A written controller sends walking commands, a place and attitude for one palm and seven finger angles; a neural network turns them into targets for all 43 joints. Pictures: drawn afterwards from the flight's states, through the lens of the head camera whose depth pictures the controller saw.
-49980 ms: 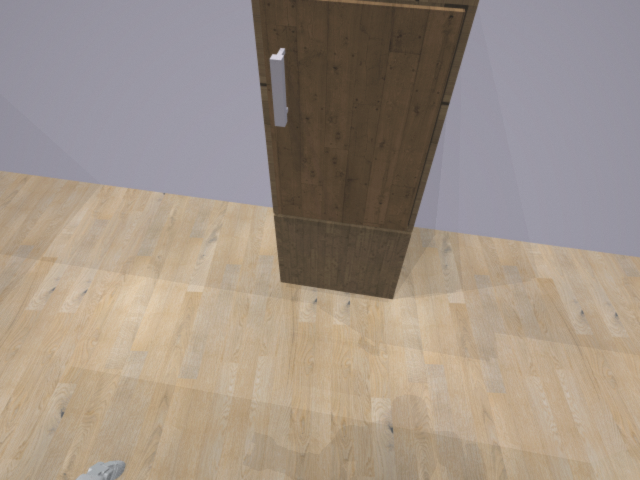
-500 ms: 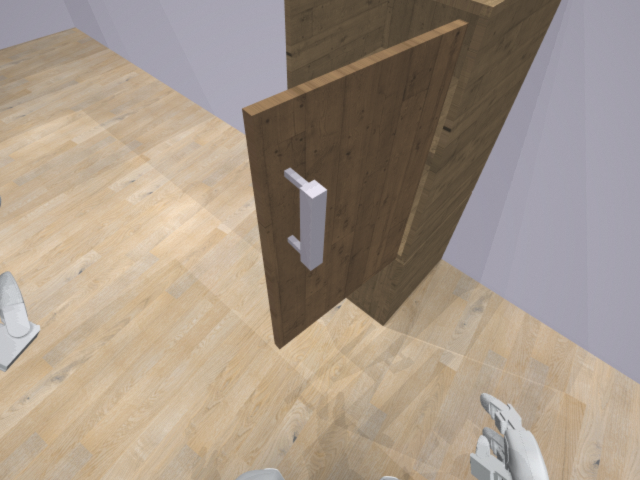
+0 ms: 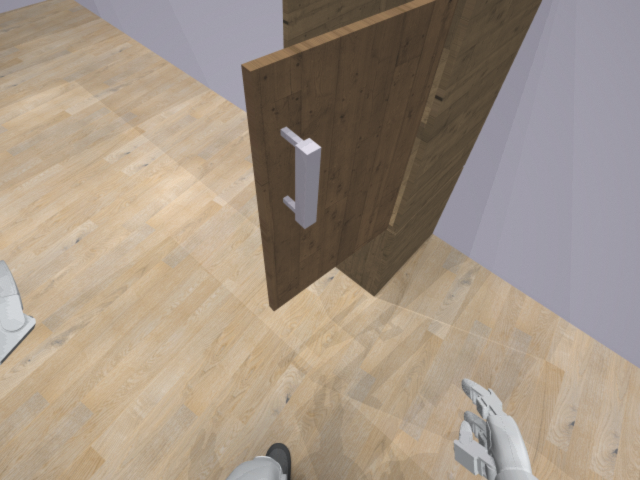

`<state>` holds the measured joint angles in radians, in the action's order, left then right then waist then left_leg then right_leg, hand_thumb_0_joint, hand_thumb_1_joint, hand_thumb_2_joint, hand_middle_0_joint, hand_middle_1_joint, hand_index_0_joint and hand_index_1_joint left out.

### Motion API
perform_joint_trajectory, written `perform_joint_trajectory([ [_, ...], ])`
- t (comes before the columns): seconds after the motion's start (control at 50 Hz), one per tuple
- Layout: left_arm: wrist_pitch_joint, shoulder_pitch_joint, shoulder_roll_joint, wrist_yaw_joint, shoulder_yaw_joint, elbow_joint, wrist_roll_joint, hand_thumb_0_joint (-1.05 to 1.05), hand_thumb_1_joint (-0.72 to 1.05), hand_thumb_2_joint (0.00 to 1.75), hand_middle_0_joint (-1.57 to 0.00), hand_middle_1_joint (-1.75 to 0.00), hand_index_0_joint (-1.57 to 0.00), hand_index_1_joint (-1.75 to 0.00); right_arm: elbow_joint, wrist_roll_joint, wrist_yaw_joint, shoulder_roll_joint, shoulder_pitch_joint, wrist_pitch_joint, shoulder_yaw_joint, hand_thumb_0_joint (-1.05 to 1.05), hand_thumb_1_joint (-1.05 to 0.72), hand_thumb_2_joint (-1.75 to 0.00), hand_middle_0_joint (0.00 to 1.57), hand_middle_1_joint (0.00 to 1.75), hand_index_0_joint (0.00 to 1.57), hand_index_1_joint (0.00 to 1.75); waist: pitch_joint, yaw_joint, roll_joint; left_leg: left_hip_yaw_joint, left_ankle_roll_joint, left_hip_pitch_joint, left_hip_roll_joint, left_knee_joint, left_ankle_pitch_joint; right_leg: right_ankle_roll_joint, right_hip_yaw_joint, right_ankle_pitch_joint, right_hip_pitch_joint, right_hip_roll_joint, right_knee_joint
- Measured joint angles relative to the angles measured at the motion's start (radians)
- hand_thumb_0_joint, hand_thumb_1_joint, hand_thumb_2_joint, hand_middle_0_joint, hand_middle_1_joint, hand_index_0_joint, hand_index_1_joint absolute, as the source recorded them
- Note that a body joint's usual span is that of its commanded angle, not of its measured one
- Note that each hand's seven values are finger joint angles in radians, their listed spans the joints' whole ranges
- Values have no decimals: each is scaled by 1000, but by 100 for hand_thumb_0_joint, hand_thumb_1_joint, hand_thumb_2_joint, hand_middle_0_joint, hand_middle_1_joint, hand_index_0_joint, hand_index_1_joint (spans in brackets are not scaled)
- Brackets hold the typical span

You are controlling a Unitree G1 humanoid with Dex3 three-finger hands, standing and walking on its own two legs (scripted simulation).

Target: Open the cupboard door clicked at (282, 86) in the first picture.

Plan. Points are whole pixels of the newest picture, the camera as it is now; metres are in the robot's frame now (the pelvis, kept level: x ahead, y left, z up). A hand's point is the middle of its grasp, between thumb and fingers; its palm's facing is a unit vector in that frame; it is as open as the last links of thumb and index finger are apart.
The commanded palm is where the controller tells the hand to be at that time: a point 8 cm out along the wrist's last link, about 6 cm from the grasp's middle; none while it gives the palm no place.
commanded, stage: step back with the hand held close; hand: left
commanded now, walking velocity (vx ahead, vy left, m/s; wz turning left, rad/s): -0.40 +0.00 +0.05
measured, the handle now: (297, 179) +0.50 +0.09 +0.07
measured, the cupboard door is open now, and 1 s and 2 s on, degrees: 83 83 83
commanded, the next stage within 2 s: stop stepping back and stand still in 0.32 s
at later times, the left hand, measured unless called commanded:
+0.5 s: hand out of the picture +0.04 +0.25 +0.17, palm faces +0.39 -0.79 -0.47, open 7.4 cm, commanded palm -0.01 +0.29 +0.19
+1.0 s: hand out of the picture -0.03 +0.27 +0.17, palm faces +0.45 -0.76 -0.46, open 7.4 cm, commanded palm -0.08 +0.30 +0.19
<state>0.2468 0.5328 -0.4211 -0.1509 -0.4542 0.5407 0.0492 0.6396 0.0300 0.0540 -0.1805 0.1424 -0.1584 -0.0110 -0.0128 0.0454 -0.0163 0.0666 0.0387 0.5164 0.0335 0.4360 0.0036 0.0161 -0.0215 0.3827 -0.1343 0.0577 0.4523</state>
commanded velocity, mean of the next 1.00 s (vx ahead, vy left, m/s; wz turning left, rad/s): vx -0.03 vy -0.01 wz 0.02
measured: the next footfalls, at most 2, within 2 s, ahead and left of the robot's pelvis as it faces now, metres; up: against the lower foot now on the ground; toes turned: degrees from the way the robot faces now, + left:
left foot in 0.64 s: -0.13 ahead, +0.12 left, +0.00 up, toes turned +7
right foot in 0.86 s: -0.17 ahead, -0.09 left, +0.00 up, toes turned +1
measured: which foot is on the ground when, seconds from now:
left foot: down 0.00-0.42, up 0.44-0.62, down 0.64-1.00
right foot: down 0.00-0.68, up 0.70-0.84, down 0.86-1.00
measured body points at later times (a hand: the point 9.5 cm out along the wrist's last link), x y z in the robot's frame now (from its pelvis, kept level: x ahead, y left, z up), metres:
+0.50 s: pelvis -0.14 -0.02 +0.00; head -0.13 +0.01 +0.45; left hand +0.02 +0.29 +0.19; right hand +0.04 -0.25 -0.07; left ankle -0.03 +0.09 -0.68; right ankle -0.15 -0.11 -0.73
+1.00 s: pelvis -0.21 +0.00 +0.01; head -0.23 +0.00 +0.46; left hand -0.06 +0.31 +0.19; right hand -0.05 -0.22 -0.08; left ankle -0.16 +0.11 -0.71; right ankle -0.21 -0.09 -0.73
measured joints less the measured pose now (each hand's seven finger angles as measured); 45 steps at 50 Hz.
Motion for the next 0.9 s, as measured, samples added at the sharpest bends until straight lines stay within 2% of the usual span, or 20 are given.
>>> perform_joint_trajectory([
  [0.06,-6,-32,-3,24,42,-4,5,2,89,90,-21,-30,-21,-30,-2,-14,2,-13,-66,28,-1,1,-90,-89,21,30,21,30,-51,-6,47,-18,-12,-3,40,-20,-42,17,7,-25,-4,44,-19],
  [0.1,-8,-16,-34,40,50,7,7,2,89,89,-21,-30,-21,-30,-13,-34,8,-10,-64,46,-4,1,-90,-89,21,30,21,30,-50,-25,42,-36,-16,-6,33,28,29,19,18,-37,-2,48,-9],
  [0.16,-5,47,-76,53,27,24,7,2,89,89,-21,-30,-21,-30,-37,-39,20,-18,-26,64,-11,1,-90,-89,21,30,21,30,-7,-40,19,-52,-25,-39,1,111,120,22,18,-30,-8,41,9],
  [0.2,-6,58,-92,53,12,17,10,2,89,89,-22,-30,-21,-30,-46,-37,32,-29,-7,72,-8,1,-90,-89,21,30,21,30,5,-46,10,-62,-7,-62,-17,77,65,17,20,-31,-10,34,19],
  [0.24,-9,38,-95,51,6,-10,19,2,89,89,-22,-30,-22,-30,-47,-36,36,-40,-3,74,-2,1,-90,-89,21,30,21,30,0,-38,-2,-53,3,-82,-26,30,43,-6,16,-41,-31,21,49],
  [0.28,-20,15,-90,47,3,-37,26,2,89,89,-21,-30,-21,-30,-46,-25,33,-47,-11,63,5,1,-90,-89,20,30,21,30,-9,-32,-5,-41,8,-93,-28,-26,0,-17,-5,39,-87,24,155],
  [0.34,-48,-2,-74,34,12,-48,33,2,89,89,-21,-30,-21,-30,-48,-20,26,-47,-13,40,14,1,-90,-89,20,30,21,30,-19,-34,5,-48,8,-97,-23,-106,-77,-6,-4,106,-133,35,256],
  [0.4,-69,17,-69,23,21,-21,38,2,89,89,-21,-30,-21,-30,-58,-23,18,-38,-4,31,16,1,-90,-89,20,30,21,30,-9,-37,1,-47,-6,-52,-24,-111,-83,12,23,105,-102,21,155],
  [0.42,-69,20,-63,23,25,-10,36,2,89,89,-21,-30,-21,-30,-56,-25,16,-36,-6,32,17,1,-90,-89,20,30,21,30,-12,-35,1,-48,-22,-17,-22,-60,-4,23,30,26,-103,18,115],
  [0.44,-67,24,-57,22,33,1,29,2,89,89,-21,-30,-21,-30,-44,-23,12,-34,-6,35,19,1,-90,-89,20,30,21,30,-18,-32,-1,-61,-44,28,-30,45,111,32,37,-57,-112,14,104],
  [0.46,-66,29,-51,23,44,11,18,2,89,89,-21,-30,-21,-30,-27,-21,9,-30,3,40,20,1,-90,-89,20,30,21,30,-17,-24,-9,-75,-57,73,-46,201,210,36,37,-85,-117,8,104],
  [0.5,-62,48,-35,23,52,23,0,2,89,89,-21,-30,-21,-30,0,-19,8,-18,37,57,15,1,-90,-89,20,30,21,30,2,-12,-33,-72,-66,114,-65,459,296,32,29,-98,-113,-8,83],
  [0.52,-59,56,-26,20,52,21,-8,2,89,89,-21,-30,-21,-30,7,-19,13,-11,57,64,9,1,-90,-89,20,30,21,30,12,-10,-44,-60,-66,98,-63,506,311,28,25,-105,-108,-15,67],
  [0.56,-58,51,-14,9,52,6,-20,2,89,89,-21,-30,-21,-30,14,-21,27,-3,97,65,-3,1,-90,-89,20,30,21,30,30,-13,-57,-40,-58,11,-47,454,342,21,26,-121,-102,-26,43],
  [0.62,-58,14,9,-9,59,-33,-30,2,89,89,-21,-30,-21,-30,16,-19,44,-22,149,40,-9,1,-90,-89,21,30,21,30,60,-32,-22,-52,-33,-181,-11,186,338,8,55,-127,-118,-22,50],
  [0.64,-56,-6,16,-13,62,-46,-31,2,89,89,-21,-30,-21,-30,21,-20,48,-31,155,30,-4,1,-90,-89,21,30,21,30,61,-43,-4,-65,-25,-211,-5,118,276,2,71,-124,-128,-22,64],
  [0.7,-56,-31,20,-17,44,-89,-27,2,89,89,-21,-30,-21,-30,44,-26,47,-20,140,24,-7,1,-90,-89,20,30,21,30,32,-47,-25,-41,-10,-234,-34,90,208,-18,45,-102,-123,-49,81],
  [0.78,-58,-7,11,-14,31,-102,-39,2,89,89,-21,-30,-21,-30,31,-19,35,8,148,-2,-18,1,-90,-89,20,30,21,30,42,-66,-18,-34,-2,-255,-44,6,160,-32,32,-30,-125,-40,155],
  [0.86,-56,31,-2,-13,34,-85,-36,2,89,90,-21,-30,-21,-30,17,-15,22,27,140,-3,-34,1,-90,-89,21,30,21,30,57,-66,-13,-24,-11,-238,-42,-24,126,-14,65,-6,-54,-34,40],
  [0.9,-63,31,5,-6,46,-93,-32,2,89,90,-21,-30,-21,-30,14,-11,21,24,120,11,-32,1,-90,-89,21,30,21,30,47,-64,9,-24,-18,-217,-32,2,140,14,70,-71,-52,-22,7],
])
